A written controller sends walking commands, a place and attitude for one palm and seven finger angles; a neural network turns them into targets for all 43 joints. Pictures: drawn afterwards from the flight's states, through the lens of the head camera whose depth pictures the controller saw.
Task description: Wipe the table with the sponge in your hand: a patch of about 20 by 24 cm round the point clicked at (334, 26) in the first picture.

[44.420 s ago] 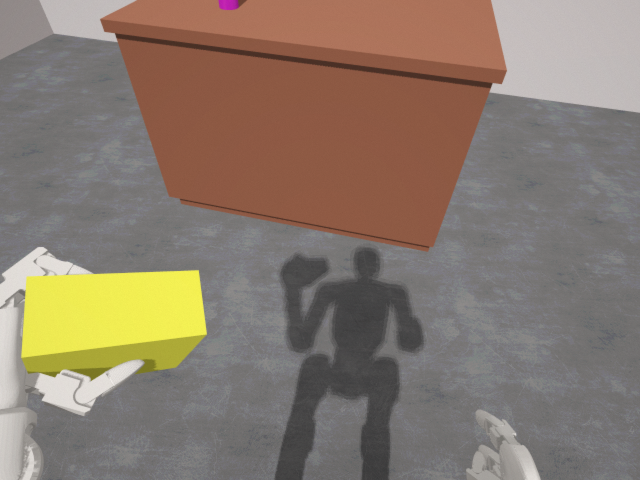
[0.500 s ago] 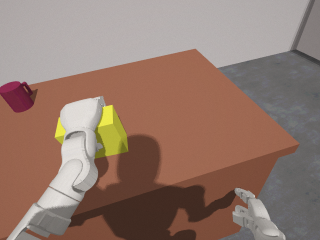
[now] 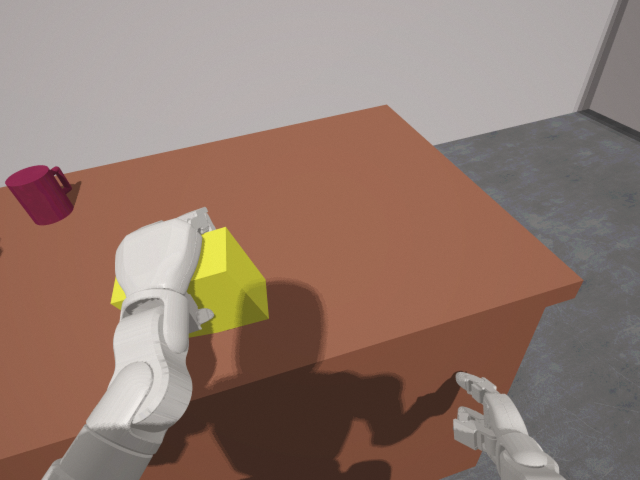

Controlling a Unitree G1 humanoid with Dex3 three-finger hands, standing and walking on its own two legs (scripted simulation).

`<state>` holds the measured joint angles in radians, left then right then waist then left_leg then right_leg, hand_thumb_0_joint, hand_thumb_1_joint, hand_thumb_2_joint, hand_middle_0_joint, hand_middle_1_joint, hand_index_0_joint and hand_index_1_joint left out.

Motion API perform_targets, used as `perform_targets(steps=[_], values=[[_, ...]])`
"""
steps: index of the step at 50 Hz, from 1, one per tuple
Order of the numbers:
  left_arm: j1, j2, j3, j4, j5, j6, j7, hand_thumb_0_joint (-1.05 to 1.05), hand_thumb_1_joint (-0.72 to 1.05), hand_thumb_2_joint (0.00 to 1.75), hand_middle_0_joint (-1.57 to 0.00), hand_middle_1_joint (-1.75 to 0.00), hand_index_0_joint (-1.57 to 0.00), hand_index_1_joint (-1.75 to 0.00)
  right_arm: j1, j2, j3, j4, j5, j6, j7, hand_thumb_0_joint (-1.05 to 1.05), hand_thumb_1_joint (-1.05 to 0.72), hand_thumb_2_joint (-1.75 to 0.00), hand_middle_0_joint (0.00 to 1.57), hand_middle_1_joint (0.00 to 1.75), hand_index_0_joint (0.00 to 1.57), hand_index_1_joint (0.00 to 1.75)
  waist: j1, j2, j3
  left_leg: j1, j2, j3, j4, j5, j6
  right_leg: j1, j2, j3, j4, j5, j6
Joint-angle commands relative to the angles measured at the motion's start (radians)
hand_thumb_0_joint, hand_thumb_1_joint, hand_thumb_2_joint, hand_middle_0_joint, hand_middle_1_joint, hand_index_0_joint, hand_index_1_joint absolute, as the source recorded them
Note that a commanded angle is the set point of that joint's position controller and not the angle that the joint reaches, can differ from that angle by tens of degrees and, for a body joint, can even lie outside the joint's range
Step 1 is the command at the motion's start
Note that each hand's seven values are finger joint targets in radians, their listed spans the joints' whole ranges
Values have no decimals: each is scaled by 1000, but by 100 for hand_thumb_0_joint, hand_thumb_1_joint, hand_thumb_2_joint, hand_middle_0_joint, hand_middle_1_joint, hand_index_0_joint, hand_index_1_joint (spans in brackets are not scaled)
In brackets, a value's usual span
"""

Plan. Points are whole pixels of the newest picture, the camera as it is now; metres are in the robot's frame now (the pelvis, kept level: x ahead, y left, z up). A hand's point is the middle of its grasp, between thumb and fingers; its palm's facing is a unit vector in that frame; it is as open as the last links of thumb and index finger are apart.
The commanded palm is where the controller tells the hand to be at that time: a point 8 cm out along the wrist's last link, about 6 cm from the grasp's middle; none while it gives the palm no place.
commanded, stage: slide across to the third lane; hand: left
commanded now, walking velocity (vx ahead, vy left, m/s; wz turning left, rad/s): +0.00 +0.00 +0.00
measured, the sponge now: (206, 297) +0.30 +0.20 +0.11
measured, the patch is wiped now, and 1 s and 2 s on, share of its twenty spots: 0.80 0.85 0.95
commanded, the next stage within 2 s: wipe forward along the third lane in 0.62 s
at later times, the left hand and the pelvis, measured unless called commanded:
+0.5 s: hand (229, 270) +0.30 +0.14 +0.17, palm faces +0.19 -0.14 -0.97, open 10.0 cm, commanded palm +0.26 +0.14 +0.22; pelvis -0.02 -0.02 +0.00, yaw +1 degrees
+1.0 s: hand (258, 255) +0.33 +0.12 +0.16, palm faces +0.15 -0.15 -0.98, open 10.0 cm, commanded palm +0.30 +0.13 +0.20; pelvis -0.02 -0.03 +0.00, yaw +0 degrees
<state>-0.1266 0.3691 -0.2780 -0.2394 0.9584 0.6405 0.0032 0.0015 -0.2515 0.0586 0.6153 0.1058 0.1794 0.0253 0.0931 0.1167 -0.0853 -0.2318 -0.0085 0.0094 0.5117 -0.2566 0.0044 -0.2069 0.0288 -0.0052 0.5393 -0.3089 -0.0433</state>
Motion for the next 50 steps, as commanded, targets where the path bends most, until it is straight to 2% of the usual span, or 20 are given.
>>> perform_targets(steps=[1,9,11,14,16,19,22,24,25,29,31,34,36,39,41,44,46,48,49,50], values=[[-168,30,1,-51,-61,9,-37,0,10,130,-120,-160,-120,-160,-249,-82,-31,-184,0,-70,-13,0,-90,-90,20,30,20,30,-12,-187,-73,57,0,-20,-49,158,36,-18,11,23,-104,191,-12],[-338,62,0,-43,-58,-9,-38,0,10,130,-120,-160,-120,-160,-261,-80,-31,-167,-2,-115,-28,0,-90,-90,20,30,20,30,-12,-142,-119,87,-13,-19,-53,144,37,-2,3,50,-122,173,-14],[-340,9,-51,-29,-65,-18,-43,0,10,130,-120,-160,-120,-160,-264,-70,-30,-167,-2,-133,-24,0,-90,-90,20,30,20,30,-10,-151,-121,92,-18,-18,-49,162,41,1,-2,35,-121,197,-12],[-373,41,-29,-64,-62,-27,-45,0,10,130,-120,-160,-120,-160,-272,-73,-34,-161,-7,-140,-19,0,-90,-90,20,30,20,30,-3,-145,-142,107,-19,-19,-56,176,39,21,-1,44,-122,216,-15],[-391,22,-44,-29,-65,-34,-44,0,10,130,-120,-160,-120,-160,-266,-68,-33,-150,-7,-150,-17,0,-90,-90,20,30,20,30,-8,-194,-119,103,-18,-16,-54,178,40,13,-3,39,-130,223,-10],[-424,73,4,-30,-66,-36,-37,0,10,130,-120,-160,-120,-160,-270,-72,-36,-142,-12,-151,-21,0,-90,-90,20,30,20,30,0,-189,-111,107,-19,-12,-61,169,39,16,-5,57,-145,213,-10],[-475,33,-31,1,-69,-43,-31,0,10,130,-120,-160,-120,-160,-273,-65,-31,-136,-11,-154,-24,0,-90,-90,20,30,20,30,-4,-201,-103,105,-21,-3,-65,152,38,12,-12,55,-159,185,-6],[-501,91,22,-16,-65,-47,-22,0,10,130,-120,-160,-120,-160,-276,-68,-34,-134,-14,-152,-28,0,-90,-90,20,30,20,30,1,-168,-125,118,-22,-5,-72,152,34,22,-9,75,-166,163,-12],[-521,27,-36,-5,-69,-47,-22,0,10,130,-120,-160,-120,-160,-281,-58,-28,-141,-12,-156,-26,0,-90,-90,20,30,20,30,-2,-163,-122,113,-25,3,-68,155,36,22,-15,57,-161,169,-9],[-545,36,-27,8,-65,-52,-14,0,10,130,-120,-160,-120,-160,-274,-61,-31,-135,-11,-149,-22,0,-90,-90,20,30,20,30,-5,-150,-138,125,-24,0,-79,151,30,24,-11,66,-167,150,-14],[-552,-31,-84,33,-66,-54,-11,0,10,130,-120,-160,-120,-160,-271,-54,-32,-132,-10,-152,-15,0,-90,-90,20,30,20,30,-10,-167,-144,132,-25,5,-73,162,32,21,-13,50,-162,174,-11],[-548,26,-24,37,-70,-54,-1,0,10,130,-120,-160,-120,-160,-268,-61,-36,-131,-13,-144,-14,0,-90,-90,20,30,20,30,-4,-195,-151,125,-24,3,-77,159,33,40,-14,68,-169,183,-10],[-533,-21,-60,49,-70,-51,1,0,10,130,-120,-160,-120,-160,-274,-56,-35,-130,-12,-139,-11,0,-90,-90,20,30,20,30,-4,-199,-144,127,-22,11,-73,178,32,36,-15,56,-165,210,-8],[-582,59,12,113,-69,-42,8,0,10,130,-120,-160,-120,-160,-266,-67,-32,-122,-12,-122,-24,0,-90,-90,20,30,20,30,-9,-194,-113,103,-20,11,-89,138,30,23,-14,77,-183,164,-10],[-603,29,-15,174,-62,-35,9,0,10,130,-120,-160,-120,-160,-264,-65,-31,-114,-9,-121,-32,0,-90,-90,20,30,20,30,-16,-219,-101,98,-19,19,-87,126,30,8,-17,68,-188,133,-6],[-648,89,33,190,-47,-32,9,0,10,130,-120,-160,-120,-160,-260,-73,-33,-113,-11,-116,-43,0,-90,-90,20,30,20,30,-14,-173,-130,98,-23,15,-91,128,29,22,-16,88,-187,137,-13],[-649,31,-17,250,-34,-22,6,0,10,130,-120,-160,-120,-160,-251,-71,-32,-105,-10,-114,-43,0,-90,-90,20,30,20,30,-17,-177,-130,93,-21,20,-92,135,27,17,-16,64,-174,144,-14],[-645,27,-19,272,-33,-13,4,0,10,130,-120,-160,-120,-160,-251,-74,-34,-108,-10,-110,-43,0,-90,-90,20,30,20,30,-13,-175,-142,89,-23,23,-89,140,29,27,-18,67,-174,166,-11],[-641,75,30,280,-35,-13,4,0,10,130,-120,-160,-120,-160,-251,-78,-35,-109,-10,-107,-47,0,-90,-90,20,30,20,30,-10,-189,-140,84,-21,17,-96,135,28,30,-14,72,-179,146,-12],[-677,28,-22,300,-28,-9,2,0,10,130,-120,-160,-120,-160,-251,-77,-32,-110,-9,-108,-48,0,-90,-90,20,30,20,30,-19,-184,-143,81,-24,25,-93,127,29,25,-18,63,-175,139,-10]])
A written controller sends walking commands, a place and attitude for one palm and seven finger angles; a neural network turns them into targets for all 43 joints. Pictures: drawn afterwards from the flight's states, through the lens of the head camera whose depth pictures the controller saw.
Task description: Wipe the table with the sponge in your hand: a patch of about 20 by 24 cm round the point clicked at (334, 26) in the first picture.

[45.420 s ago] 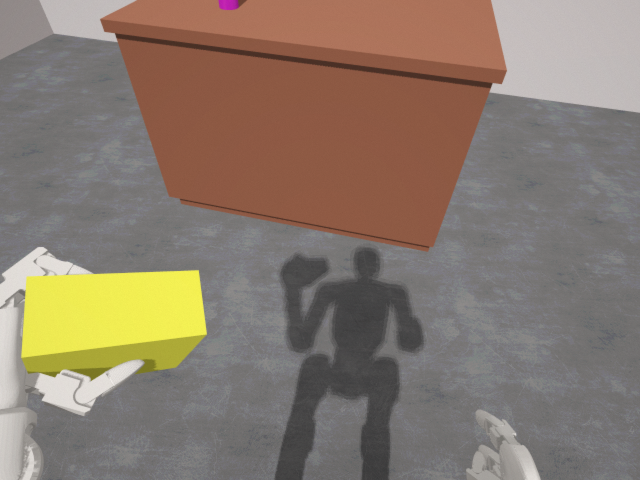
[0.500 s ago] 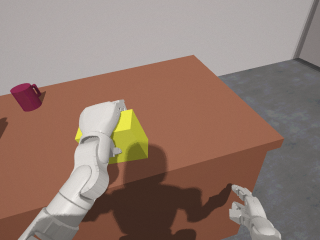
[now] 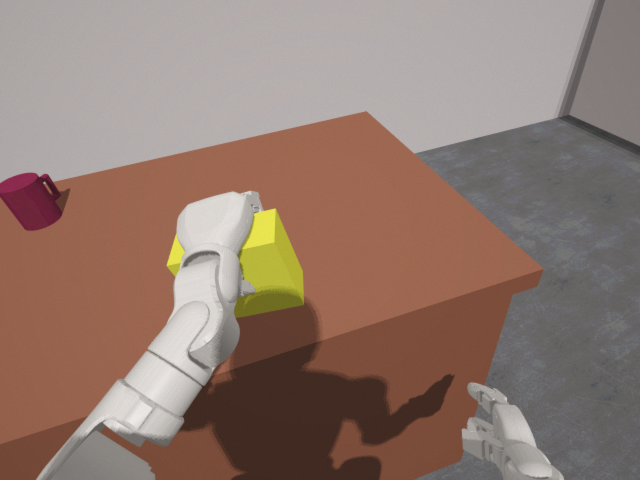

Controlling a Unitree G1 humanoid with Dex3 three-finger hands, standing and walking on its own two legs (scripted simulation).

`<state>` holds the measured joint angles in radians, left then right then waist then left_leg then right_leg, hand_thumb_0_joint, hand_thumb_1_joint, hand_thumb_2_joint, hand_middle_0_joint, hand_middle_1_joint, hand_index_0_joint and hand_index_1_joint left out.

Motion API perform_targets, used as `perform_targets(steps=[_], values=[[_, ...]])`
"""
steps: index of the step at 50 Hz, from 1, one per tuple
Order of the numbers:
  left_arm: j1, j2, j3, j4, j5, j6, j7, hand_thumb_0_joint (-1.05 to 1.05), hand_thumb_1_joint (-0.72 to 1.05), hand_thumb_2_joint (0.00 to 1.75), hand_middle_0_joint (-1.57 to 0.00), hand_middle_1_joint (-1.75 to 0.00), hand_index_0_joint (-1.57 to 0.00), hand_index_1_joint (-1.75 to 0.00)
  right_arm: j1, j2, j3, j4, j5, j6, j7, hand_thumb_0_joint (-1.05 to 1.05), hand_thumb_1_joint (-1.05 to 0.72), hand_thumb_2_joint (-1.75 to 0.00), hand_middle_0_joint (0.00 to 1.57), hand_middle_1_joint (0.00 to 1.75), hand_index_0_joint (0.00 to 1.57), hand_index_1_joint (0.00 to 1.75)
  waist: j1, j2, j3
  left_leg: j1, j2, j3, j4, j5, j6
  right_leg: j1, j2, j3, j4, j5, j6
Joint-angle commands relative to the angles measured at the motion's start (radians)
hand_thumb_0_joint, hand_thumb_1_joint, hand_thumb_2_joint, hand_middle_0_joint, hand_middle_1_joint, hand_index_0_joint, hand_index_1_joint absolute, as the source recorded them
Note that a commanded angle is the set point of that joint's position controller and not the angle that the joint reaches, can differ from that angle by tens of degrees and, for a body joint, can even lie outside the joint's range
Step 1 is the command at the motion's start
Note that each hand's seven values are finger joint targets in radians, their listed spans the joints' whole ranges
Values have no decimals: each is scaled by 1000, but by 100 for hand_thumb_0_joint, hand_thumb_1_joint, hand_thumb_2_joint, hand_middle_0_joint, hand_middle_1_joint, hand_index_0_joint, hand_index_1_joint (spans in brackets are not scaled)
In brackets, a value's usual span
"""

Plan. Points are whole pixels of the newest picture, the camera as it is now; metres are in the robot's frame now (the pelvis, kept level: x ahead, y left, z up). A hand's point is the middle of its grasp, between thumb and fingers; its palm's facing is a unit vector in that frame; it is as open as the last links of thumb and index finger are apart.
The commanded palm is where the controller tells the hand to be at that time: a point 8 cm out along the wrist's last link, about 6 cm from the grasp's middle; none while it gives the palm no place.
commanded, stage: wipe forward along the third lane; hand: left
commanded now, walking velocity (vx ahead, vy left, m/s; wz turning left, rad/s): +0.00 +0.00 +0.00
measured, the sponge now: (248, 279) +0.35 +0.15 +0.10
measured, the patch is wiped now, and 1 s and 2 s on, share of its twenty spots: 0.85 0.95 1.00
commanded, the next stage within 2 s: wipe back along the third lane in 1.42 s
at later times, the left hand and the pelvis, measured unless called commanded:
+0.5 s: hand (240, 229) +0.40 +0.16 +0.15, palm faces +0.03 -0.04 -1.00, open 10.0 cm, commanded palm +0.37 +0.18 +0.18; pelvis +0.00 -0.01 +0.00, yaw +0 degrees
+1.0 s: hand (237, 211) +0.44 +0.18 +0.16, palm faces -0.03 -0.02 -1.00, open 10.0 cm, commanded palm +0.43 +0.20 +0.18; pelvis +0.01 -0.01 +0.00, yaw +0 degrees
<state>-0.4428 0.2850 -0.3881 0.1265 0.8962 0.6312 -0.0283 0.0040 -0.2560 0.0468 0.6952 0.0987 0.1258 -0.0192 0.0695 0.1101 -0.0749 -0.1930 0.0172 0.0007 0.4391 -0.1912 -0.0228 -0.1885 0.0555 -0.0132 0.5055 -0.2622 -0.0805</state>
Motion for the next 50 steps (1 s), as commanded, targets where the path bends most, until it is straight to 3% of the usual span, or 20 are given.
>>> perform_targets(steps=[1,4,6,9,14,16,18,19,21,24,31,33,39,41,44,47,50], values=[[-372,104,82,-30,38,3,32,0,10,130,-120,-160,-120,-160,-246,-72,-22,-181,0,-54,-6,0,-90,-90,20,30,20,30,-3,-190,-125,37,-46,32,-23,45,55,-19,-44,70,-150,63,29],[-439,142,112,40,43,6,30,0,10,130,-120,-160,-120,-160,-235,-79,-21,-173,1,-56,-17,0,-90,-90,20,30,20,30,-4,-190,-126,27,-49,27,-30,15,57,-30,-44,80,-164,11,29],[-461,108,82,107,53,13,31,0,10,130,-120,-160,-120,-160,-228,-80,-21,-163,2,-59,-19,0,-90,-90,20,30,20,30,-9,-196,-122,20,-48,34,-28,14,56,-38,-47,69,-159,8,30],[-487,134,113,161,47,17,33,0,10,130,-120,-160,-120,-160,-220,-81,-22,-160,1,-63,-19,0,-90,-90,20,30,20,30,0,-207,-167,10,-50,28,-32,23,57,-10,-48,67,-151,35,33],[-528,132,112,256,57,35,29,0,10,130,-120,-160,-120,-160,-212,-86,-24,-147,0,-64,-16,0,-90,-90,20,30,20,30,-7,-225,-184,-12,-51,33,-25,43,58,7,-52,69,-141,100,41],[-526,119,99,317,64,33,23,0,10,130,-120,-160,-120,-160,-191,-93,-25,-134,-4,-63,-21,0,-90,-90,20,30,20,30,-15,-241,-159,-22,-51,37,-19,33,60,-13,-53,68,-142,95,43],[-529,156,124,338,73,19,18,0,10,130,-120,-160,-120,-160,-178,-98,-26,-129,-9,-62,-26,0,-90,-90,20,30,20,30,-14,-238,-163,-34,-51,38,-13,40,59,-4,-57,84,-142,125,44],[-547,141,119,324,68,4,11,0,10,130,-120,-160,-120,-160,-181,-91,-24,-143,-6,-63,-28,0,-90,-90,20,30,20,30,-18,-243,-173,-35,-50,31,-21,44,61,0,-56,73,-140,125,45],[-529,167,131,387,82,-4,9,0,10,130,-120,-160,-120,-160,-156,-102,-27,-126,-11,-59,-35,0,-90,-90,20,30,20,30,-21,-242,-144,-42,-49,38,-15,29,60,-23,-57,84,-150,104,47],[-579,139,118,391,78,-31,4,0,10,130,-120,-160,-120,-160,-140,-94,-27,-139,-6,-60,-38,0,-90,-90,20,30,20,30,-30,-222,-167,-47,-48,30,-17,37,60,-21,-57,76,-141,124,45],[-594,192,150,537,99,-72,14,0,10,130,-120,-160,-120,-160,-84,-114,-34,-108,-12,-54,-54,0,-90,-90,20,30,20,30,-42,-231,-151,-76,-47,36,-4,18,60,-45,-60,95,-151,119,50],[-646,175,135,557,101,-84,17,0,10,130,-120,-160,-120,-160,-74,-113,-35,-106,-11,-54,-56,0,-90,-90,20,30,20,30,-53,-237,-146,-81,-46,36,-3,14,62,-56,-62,95,-153,125,51],[-686,202,166,593,102,-126,27,0,10,130,-120,-160,-120,-160,-37,-110,-42,-110,-13,-54,-56,0,-90,-90,20,30,20,30,-52,-218,-217,-90,-45,25,-3,46,64,-17,-60,84,-136,193,49],[-690,211,160,642,111,-128,32,0,10,130,-120,-160,-120,-160,-24,-118,-43,-97,-13,-51,-57,0,-90,-90,20,30,20,30,-60,-218,-186,-102,-44,33,0,27,64,-35,-62,91,-142,173,52],[-741,227,176,645,107,-149,34,0,10,130,-120,-160,-120,-160,-8,-115,-45,-97,-13,-52,-57,0,-90,-90,20,30,20,30,-66,-208,-206,-109,-43,23,-5,34,65,-28,-60,85,-139,186,50],[-764,268,190,713,115,-157,41,0,10,130,-120,-160,-120,-160,16,-126,-47,-80,-16,-53,-62,0,-90,-90,20,30,20,30,-78,-237,-185,-132,-41,30,3,7,68,-39,-65,103,-151,151,60],[-803,279,192,749,121,-171,42,0,10,130,-120,-160,-120,-160,34,-129,-47,-75,-14,-57,-63,0,-90,-90,20,30,20,30,-86,-206,-184,-137,-38,24,-3,0,68,-54,-62,96,-148,130,58]])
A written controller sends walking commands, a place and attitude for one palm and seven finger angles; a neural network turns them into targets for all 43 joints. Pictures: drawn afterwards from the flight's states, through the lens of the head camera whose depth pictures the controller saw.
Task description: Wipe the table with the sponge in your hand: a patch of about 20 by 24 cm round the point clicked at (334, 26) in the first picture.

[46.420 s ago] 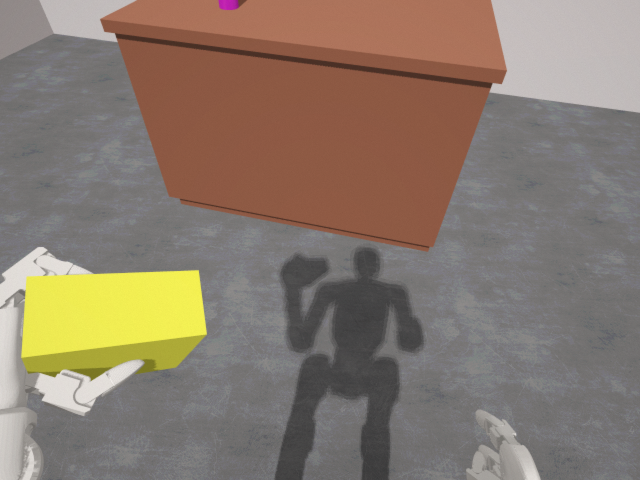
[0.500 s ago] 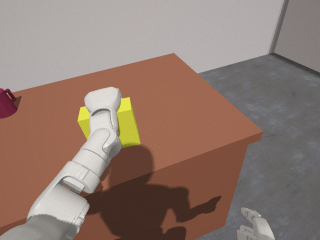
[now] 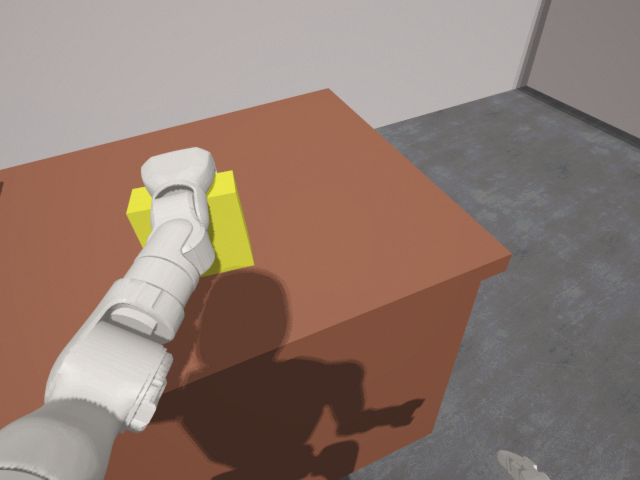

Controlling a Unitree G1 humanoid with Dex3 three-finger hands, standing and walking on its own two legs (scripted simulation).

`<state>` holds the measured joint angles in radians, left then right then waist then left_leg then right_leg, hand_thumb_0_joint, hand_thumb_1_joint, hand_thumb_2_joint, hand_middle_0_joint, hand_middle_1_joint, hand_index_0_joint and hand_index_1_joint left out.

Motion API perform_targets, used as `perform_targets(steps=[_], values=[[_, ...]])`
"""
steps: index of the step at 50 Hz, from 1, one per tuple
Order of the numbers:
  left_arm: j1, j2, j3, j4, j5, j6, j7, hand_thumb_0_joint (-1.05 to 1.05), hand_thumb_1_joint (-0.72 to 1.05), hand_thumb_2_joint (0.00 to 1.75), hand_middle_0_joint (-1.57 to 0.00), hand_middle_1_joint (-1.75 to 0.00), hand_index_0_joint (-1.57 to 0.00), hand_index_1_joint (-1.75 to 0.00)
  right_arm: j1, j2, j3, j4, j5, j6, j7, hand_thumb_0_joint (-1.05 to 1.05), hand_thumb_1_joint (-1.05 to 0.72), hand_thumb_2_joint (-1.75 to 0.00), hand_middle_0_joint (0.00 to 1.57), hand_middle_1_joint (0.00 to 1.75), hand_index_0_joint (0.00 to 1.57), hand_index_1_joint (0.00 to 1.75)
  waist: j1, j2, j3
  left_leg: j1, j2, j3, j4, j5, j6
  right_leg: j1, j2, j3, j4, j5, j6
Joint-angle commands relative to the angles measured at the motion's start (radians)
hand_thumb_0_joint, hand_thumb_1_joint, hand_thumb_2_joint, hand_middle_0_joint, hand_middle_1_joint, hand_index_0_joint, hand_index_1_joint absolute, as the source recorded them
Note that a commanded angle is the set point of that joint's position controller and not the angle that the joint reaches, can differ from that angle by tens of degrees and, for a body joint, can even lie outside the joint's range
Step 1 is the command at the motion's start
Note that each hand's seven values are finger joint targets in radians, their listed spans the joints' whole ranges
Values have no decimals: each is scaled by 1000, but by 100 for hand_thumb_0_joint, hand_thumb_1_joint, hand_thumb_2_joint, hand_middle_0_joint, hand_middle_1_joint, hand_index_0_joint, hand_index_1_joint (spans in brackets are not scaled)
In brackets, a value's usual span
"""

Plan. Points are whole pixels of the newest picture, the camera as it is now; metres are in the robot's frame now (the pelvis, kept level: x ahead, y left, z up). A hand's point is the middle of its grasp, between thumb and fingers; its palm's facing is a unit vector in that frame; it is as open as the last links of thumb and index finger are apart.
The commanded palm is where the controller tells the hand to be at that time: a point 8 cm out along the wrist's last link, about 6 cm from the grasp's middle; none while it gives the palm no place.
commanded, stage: wipe forward along the third lane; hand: left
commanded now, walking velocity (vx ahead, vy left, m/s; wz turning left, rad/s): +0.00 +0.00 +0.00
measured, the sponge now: (200, 240) +0.43 +0.19 +0.10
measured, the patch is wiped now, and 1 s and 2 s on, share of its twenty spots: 0.95 1.00 1.00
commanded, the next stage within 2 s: wipe back along the third lane in 0.42 s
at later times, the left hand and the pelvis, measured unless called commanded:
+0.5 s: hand (180, 189) +0.48 +0.22 +0.16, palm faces -0.06 -0.01 -1.00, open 10.0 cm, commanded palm +0.46 +0.23 +0.18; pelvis +0.01 +0.02 +0.00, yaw -1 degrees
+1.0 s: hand (174, 198) +0.46 +0.22 +0.15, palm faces +0.09 -0.03 -1.00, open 10.0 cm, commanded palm +0.41 +0.21 +0.18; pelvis +0.03 +0.06 +0.00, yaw -1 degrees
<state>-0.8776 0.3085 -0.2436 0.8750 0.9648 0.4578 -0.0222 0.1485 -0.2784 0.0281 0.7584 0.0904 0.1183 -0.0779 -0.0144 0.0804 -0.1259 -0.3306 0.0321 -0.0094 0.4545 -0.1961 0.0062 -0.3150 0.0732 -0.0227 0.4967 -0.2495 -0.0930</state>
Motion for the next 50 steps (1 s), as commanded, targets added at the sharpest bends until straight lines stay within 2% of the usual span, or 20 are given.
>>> perform_targets(steps=[1,4,6,8,11,15,17,21,23,26,29,30,31,34,36,37,40,44,45,50], values=[[-364,263,53,3,56,-3,39,0,10,130,-120,-160,-120,-160,-100,-109,-33,-134,-9,-50,-3,0,-90,-90,20,30,20,30,-3,-176,-156,4,-53,39,-11,10,40,80,-81,108,-138,129,71],[-357,267,69,-8,41,-21,39,0,10,130,-120,-160,-120,-160,-87,-104,-36,-145,-9,-50,2,0,-90,-90,20,30,20,30,3,-191,-214,-5,-52,37,-5,51,41,135,-86,109,-121,235,73],[-331,298,83,28,52,-22,43,0,10,130,-120,-160,-120,-160,-71,-116,-37,-138,-12,-43,3,0,-90,-90,20,30,20,30,0,-201,-190,-16,-52,41,-7,50,43,130,-83,108,-121,243,75],[-359,276,62,22,57,-26,44,0,10,130,-120,-160,-120,-160,-69,-115,-38,-139,-11,-43,5,0,-90,-90,20,30,20,30,-13,-169,-167,-16,-51,45,-6,34,43,100,-83,111,-130,218,74],[-373,305,78,47,63,-29,47,0,10,130,-120,-160,-120,-160,-48,-122,-41,-129,-12,-43,6,0,-90,-90,20,30,20,30,-19,-196,-173,-25,-51,40,-6,31,44,99,-79,106,-130,212,77],[-408,337,94,70,64,-34,51,0,10,130,-120,-160,-120,-160,-35,-125,-44,-124,-14,-44,3,0,-90,-90,20,30,20,30,-22,-173,-190,-31,-50,40,-7,30,46,104,-79,106,-130,199,75],[-452,327,77,92,70,-31,52,0,10,130,-120,-160,-120,-160,-29,-127,-42,-115,-11,-45,4,0,-90,-90,20,30,20,30,-40,-161,-165,-40,-47,42,-8,4,44,74,-79,103,-136,167,77],[-470,341,88,119,76,-36,50,0,10,130,-120,-160,-120,-160,-1,-131,-48,-110,-16,-48,6,0,-90,-90,20,30,20,30,-46,-161,-211,-29,-46,42,1,37,46,90,-76,91,-120,222,76],[-499,321,70,130,84,-34,46,0,10,130,-120,-160,-120,-160,2,-131,-47,-106,-15,-48,7,0,-90,-90,20,30,20,30,-61,-161,-194,-32,-45,40,-1,23,47,64,-74,85,-125,202,77],[-446,288,72,117,80,-51,47,0,10,130,-120,-160,-120,-160,16,-127,-56,-117,-21,-49,12,0,-90,-90,20,30,20,30,-44,-143,-254,-3,-46,44,6,77,48,93,-70,72,-109,272,72],[-388,258,83,73,51,-61,50,0,10,130,-120,-160,-120,-160,-6,-118,-56,-134,-21,-46,15,0,-90,-90,20,30,20,30,-19,-167,-266,4,-44,45,-4,98,48,118,-71,63,-111,300,69],[-375,245,70,74,50,-60,53,0,10,130,-120,-160,-120,-160,-1,-122,-58,-132,-21,-44,16,0,-90,-90,20,30,20,30,-27,-187,-247,8,-44,50,-3,94,50,116,-69,64,-114,300,73],[-345,241,74,81,48,-52,57,0,10,130,-120,-160,-120,-160,-9,-121,-57,-132,-19,-41,18,0,-90,-90,20,30,20,30,-18,-181,-220,2,-45,50,-10,82,48,104,-67,57,-119,274,72],[-299,167,48,13,29,-40,64,0,10,130,-120,-160,-120,-160,-48,-107,-56,-149,-16,-40,27,0,-90,-90,20,30,20,30,4,-167,-223,32,-44,47,-17,115,48,102,-64,42,-115,294,63],[-251,151,35,-23,29,-10,72,0,10,130,-120,-160,-120,-160,-67,-109,-56,-154,-16,-31,31,0,-90,-90,20,30,20,30,14,-160,-223,57,-46,53,-18,128,47,109,-58,36,-115,290,62],[-249,148,35,-27,28,9,76,0,10,130,-120,-160,-120,-160,-78,-108,-55,-152,-14,-27,32,0,-90,-90,20,30,20,30,12,-187,-206,58,-44,50,-22,121,46,101,-56,30,-118,272,63],[-236,94,6,-74,5,64,79,0,10,130,-120,-160,-120,-160,-125,-103,-50,-161,-7,-21,39,0,-90,-90,20,30,20,30,21,-166,-187,88,-43,42,-31,136,43,83,-51,15,-114,253,55],[-201,32,-22,-175,-25,136,77,0,10,130,-120,-160,-120,-160,-191,-87,-44,-188,-3,-4,53,0,-90,-90,20,30,20,30,40,-152,-234,130,-42,31,-25,212,37,108,-49,-3,-90,316,43],[-164,49,-14,-168,-26,157,77,0,10,130,-120,-160,-120,-160,-196,-92,-42,-186,-4,4,56,0,-90,-90,20,30,20,30,45,-168,-221,133,-42,30,-26,212,35,115,-47,-7,-90,312,44],[-156,-29,-80,-260,-40,225,51,0,10,130,-120,-160,-120,-160,-257,-81,-33,-210,1,27,70,0,-90,-90,20,30,20,30,46,-161,-220,173,-38,17,-22,252,30,110,-43,-24,-74,317,35]])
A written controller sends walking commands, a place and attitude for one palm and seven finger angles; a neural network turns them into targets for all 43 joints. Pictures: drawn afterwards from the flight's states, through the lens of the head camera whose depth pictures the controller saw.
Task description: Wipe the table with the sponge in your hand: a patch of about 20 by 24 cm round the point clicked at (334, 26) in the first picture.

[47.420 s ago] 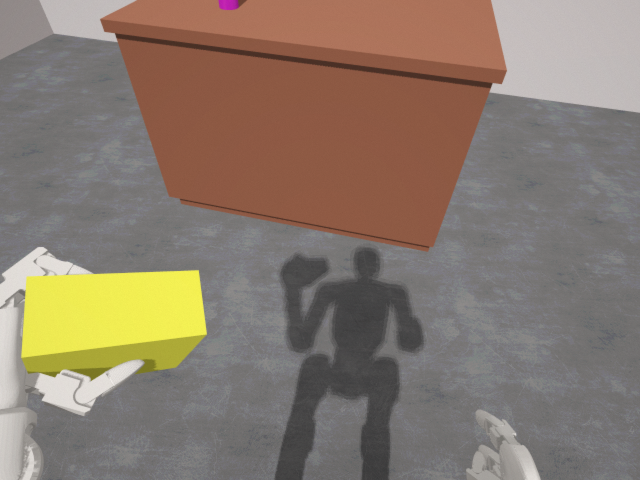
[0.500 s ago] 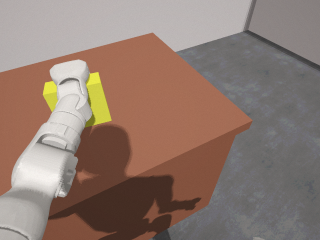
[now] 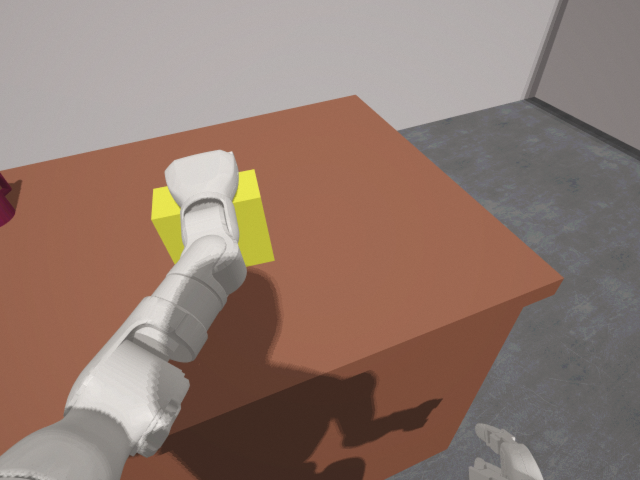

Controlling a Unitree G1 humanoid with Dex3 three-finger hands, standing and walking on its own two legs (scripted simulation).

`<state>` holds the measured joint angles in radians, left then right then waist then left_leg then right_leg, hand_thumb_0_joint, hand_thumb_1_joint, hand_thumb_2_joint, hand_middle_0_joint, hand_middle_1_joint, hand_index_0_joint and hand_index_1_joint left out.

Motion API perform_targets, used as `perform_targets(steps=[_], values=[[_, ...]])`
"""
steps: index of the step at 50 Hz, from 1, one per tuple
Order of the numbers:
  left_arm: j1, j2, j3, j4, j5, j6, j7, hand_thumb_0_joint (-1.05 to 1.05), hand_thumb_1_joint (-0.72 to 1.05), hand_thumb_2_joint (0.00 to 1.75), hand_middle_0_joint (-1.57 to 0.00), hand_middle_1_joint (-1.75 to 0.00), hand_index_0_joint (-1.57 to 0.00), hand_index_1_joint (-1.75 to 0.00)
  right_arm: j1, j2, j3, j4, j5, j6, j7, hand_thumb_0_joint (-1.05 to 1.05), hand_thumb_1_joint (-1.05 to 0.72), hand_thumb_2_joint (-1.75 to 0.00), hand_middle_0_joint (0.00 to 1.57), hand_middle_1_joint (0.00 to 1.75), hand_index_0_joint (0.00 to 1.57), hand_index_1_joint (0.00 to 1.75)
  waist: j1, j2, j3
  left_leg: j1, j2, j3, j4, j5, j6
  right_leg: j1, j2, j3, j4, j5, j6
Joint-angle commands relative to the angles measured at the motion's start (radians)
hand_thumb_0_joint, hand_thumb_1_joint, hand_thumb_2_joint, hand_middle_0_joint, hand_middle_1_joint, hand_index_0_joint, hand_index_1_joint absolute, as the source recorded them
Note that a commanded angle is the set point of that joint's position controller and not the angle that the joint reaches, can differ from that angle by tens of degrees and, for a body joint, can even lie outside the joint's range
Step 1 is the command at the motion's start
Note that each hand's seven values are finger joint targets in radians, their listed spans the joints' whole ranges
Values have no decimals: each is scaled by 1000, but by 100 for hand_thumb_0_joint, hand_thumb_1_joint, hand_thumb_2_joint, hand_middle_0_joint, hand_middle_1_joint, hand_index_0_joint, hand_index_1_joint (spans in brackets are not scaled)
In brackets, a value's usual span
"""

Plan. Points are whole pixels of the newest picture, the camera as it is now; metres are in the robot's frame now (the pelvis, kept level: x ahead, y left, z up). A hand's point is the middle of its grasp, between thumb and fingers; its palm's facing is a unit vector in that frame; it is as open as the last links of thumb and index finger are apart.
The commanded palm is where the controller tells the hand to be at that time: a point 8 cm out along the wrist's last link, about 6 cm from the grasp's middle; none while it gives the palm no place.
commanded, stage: wipe back along the third lane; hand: left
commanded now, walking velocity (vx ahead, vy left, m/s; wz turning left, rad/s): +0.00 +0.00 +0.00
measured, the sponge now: (221, 238) +0.43 +0.17 +0.09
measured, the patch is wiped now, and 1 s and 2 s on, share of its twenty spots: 1.00 1.00 1.00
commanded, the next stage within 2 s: slide back across to the middle lane in 1.14 s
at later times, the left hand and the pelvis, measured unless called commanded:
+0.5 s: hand (223, 231) +0.38 +0.15 +0.15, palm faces +0.15 -0.05 -0.99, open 10.0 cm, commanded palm +0.32 +0.13 +0.17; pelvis +0.01 +0.00 +0.00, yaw +1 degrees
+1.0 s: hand (241, 262) +0.33 +0.11 +0.15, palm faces +0.19 -0.09 -0.98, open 10.0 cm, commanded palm +0.28 +0.11 +0.17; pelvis -0.01 -0.04 +0.00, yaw +0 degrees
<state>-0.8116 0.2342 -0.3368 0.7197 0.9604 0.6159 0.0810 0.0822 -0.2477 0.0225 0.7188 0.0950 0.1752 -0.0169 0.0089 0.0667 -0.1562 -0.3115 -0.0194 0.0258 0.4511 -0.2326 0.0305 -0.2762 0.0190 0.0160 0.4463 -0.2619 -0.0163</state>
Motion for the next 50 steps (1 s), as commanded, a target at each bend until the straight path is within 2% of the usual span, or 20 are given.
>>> perform_targets(steps=[1,4,8,9,12,14,18,19,20,22,24,25,28,29,30,32,39,43,44,50], values=[[-226,40,1,-110,-23,77,-57,0,10,130,-120,-160,-120,-160,-196,-112,-25,-167,-3,-24,14,0,-90,-90,20,30,20,30,19,-132,-184,161,18,-22,-17,301,1,57,12,-65,-16,331,-47],[-190,-24,-37,-203,-35,89,-77,0,10,130,-120,-160,-120,-160,-229,-99,-22,-196,-4,-12,28,0,-90,-90,20,30,20,30,26,-145,-218,178,18,-30,-2,372,2,89,12,-72,2,400,-53],[-170,-16,-52,-234,-23,119,-92,0,10,130,-120,-160,-120,-160,-249,-98,-14,-191,-4,2,38,0,-90,-90,20,30,20,30,26,-142,-176,179,17,-24,6,363,0,82,12,-72,4,410,-53],[-192,-37,-55,-271,-39,117,-99,0,10,130,-120,-160,-120,-160,-265,-91,-10,-204,-2,3,39,0,-90,-90,20,30,20,30,26,-146,-188,174,18,-33,5,382,1,93,11,-75,11,421,-57],[-125,-45,-81,-302,-21,129,-107,0,10,130,-120,-160,-120,-160,-267,-92,-8,-207,-3,8,52,0,-90,-90,20,30,20,30,37,-98,-200,194,16,-32,20,407,-3,95,15,-75,27,433,-62],[-118,-87,-107,-348,-32,124,-116,0,10,130,-120,-160,-120,-160,-281,-84,-9,-223,-1,9,61,0,-90,-90,20,30,20,30,32,-103,-204,190,20,-38,27,436,0,105,12,-77,36,452,-65],[2,-83,-123,-415,-32,140,-122,0,10,130,-120,-160,-120,-160,-291,-90,-9,-232,1,15,83,0,-90,-90,20,30,20,30,45,-119,-193,182,16,-32,34,412,2,117,19,-76,42,458,-63],[2,-117,-136,-456,-57,136,-127,0,10,130,-120,-160,-120,-160,-304,-81,-9,-249,4,17,85,0,-90,-90,20,30,20,30,42,-137,-199,175,17,-36,33,418,8,134,14,-79,43,472,-63],[34,-74,-114,-446,-48,142,-124,0,10,130,-120,-160,-120,-160,-300,-93,-10,-236,4,20,85,0,-90,-90,20,30,20,30,44,-157,-171,170,20,-33,30,388,5,121,19,-78,39,453,-60],[34,-88,-131,-494,-48,145,-125,0,10,130,-120,-160,-120,-160,-308,-88,-6,-243,6,24,87,0,-90,-90,20,30,20,30,45,-133,-150,166,17,-30,21,348,6,110,18,-78,33,410,-61],[43,-88,-118,-520,-68,137,-126,0,10,130,-120,-160,-120,-160,-317,-83,-8,-250,10,24,86,0,-90,-90,20,30,20,30,40,-172,-146,157,19,-28,18,331,9,121,14,-75,30,405,-58],[75,-52,-103,-512,-56,138,-121,0,10,130,-120,-160,-120,-160,-317,-92,-5,-240,7,24,84,0,-90,-90,20,30,20,30,50,-173,-138,157,17,-25,15,312,7,118,19,-71,32,389,-58],[106,-61,-115,-562,-52,135,-117,0,10,130,-120,-160,-120,-160,-329,-85,-4,-246,9,26,88,0,-90,-90,20,30,20,30,54,-151,-122,156,13,-19,11,285,6,112,18,-64,24,358,-57],[90,-89,-124,-589,-73,126,-118,0,10,130,-120,-160,-120,-160,-336,-77,-3,-259,11,26,88,0,-90,-90,20,30,20,30,47,-172,-129,151,15,-23,10,282,10,121,15,-70,25,357,-56],[115,-41,-100,-566,-63,128,-113,0,10,130,-120,-160,-120,-160,-335,-87,-3,-246,10,27,84,0,-90,-90,20,30,20,30,53,-171,-105,148,16,-20,6,250,8,107,18,-59,16,322,-54],[97,-35,-96,-563,-55,128,-106,0,10,130,-120,-160,-120,-160,-334,-85,0,-240,12,26,80,0,-90,-90,20,30,20,30,50,-163,-87,140,14,-15,0,216,6,93,17,-55,8,280,-53],[158,-30,-89,-632,-70,111,-106,0,10,130,-120,-160,-120,-160,-355,-77,1,-262,17,18,79,0,-90,-90,20,30,20,30,51,-175,-84,132,7,-8,0,183,11,109,13,-23,-13,256,-45],[220,15,-66,-640,-63,109,-104,0,10,130,-120,-160,-120,-160,-354,-84,0,-253,15,11,75,0,-90,-90,20,30,20,30,57,-184,-68,128,2,8,6,167,11,114,10,0,-25,251,-37],[223,0,-65,-678,-81,101,-108,0,10,130,-120,-160,-120,-160,-366,-76,2,-272,17,7,75,0,-90,-90,20,30,20,30,60,-180,-75,123,2,3,3,165,14,121,8,-2,-28,249,-35],[265,45,-44,-688,-82,91,-105,0,10,130,-120,-160,-120,-160,-365,-83,1,-263,15,-10,60,0,-90,-90,20,30,20,30,59,-190,-28,125,-2,17,9,130,17,101,3,33,-62,190,-26]])
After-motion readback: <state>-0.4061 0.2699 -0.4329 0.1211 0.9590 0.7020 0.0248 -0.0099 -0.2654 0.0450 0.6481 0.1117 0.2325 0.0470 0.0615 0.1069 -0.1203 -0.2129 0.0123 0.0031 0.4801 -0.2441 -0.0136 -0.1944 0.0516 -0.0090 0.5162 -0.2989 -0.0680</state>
